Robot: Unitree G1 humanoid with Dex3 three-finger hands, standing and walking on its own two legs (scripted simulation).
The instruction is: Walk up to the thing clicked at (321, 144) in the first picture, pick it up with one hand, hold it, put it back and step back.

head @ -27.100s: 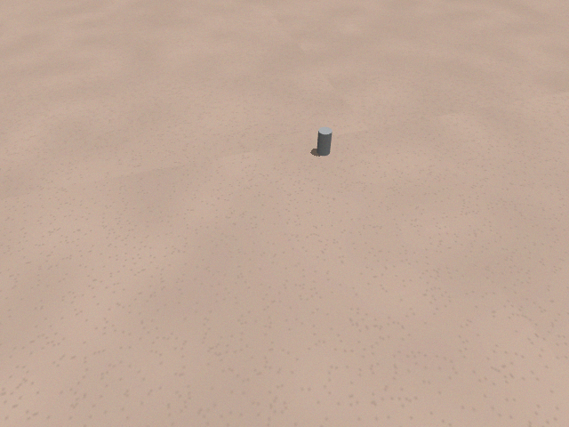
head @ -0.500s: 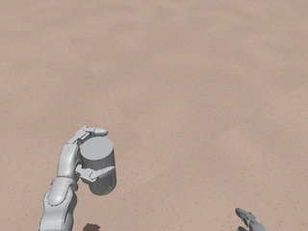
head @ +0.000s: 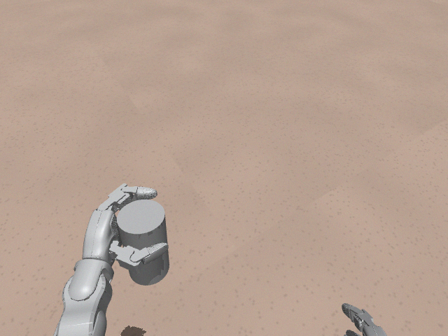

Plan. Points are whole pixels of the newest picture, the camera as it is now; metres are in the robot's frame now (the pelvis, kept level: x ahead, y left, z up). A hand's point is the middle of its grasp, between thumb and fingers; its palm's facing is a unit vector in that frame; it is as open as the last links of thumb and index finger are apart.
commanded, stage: hold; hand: left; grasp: from the side
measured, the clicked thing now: (145, 243) +0.30 +0.15 +0.01
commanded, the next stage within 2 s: crouch in 0.52 s
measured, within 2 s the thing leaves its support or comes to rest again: neither
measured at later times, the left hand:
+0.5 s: hand (142, 230) +0.30 +0.15 +0.05, palm faces -0.05 -1.00 -0.02, open 10.9 cm
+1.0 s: hand (148, 247) +0.31 +0.16 -0.03, palm faces -0.03 -1.00 +0.02, open 10.9 cm
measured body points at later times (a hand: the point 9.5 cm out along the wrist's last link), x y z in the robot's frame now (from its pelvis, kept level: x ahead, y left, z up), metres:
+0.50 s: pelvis +0.00 +0.00 +0.00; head +0.02 +0.01 +0.45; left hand +0.30 +0.21 +0.05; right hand +0.13 -0.24 -0.10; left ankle +0.03 +0.12 -0.71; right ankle +0.01 -0.14 -0.71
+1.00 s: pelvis -0.01 +0.00 -0.03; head +0.05 +0.01 +0.41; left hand +0.30 +0.21 -0.03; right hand +0.12 -0.26 -0.13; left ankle +0.03 +0.12 -0.71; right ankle +0.01 -0.14 -0.71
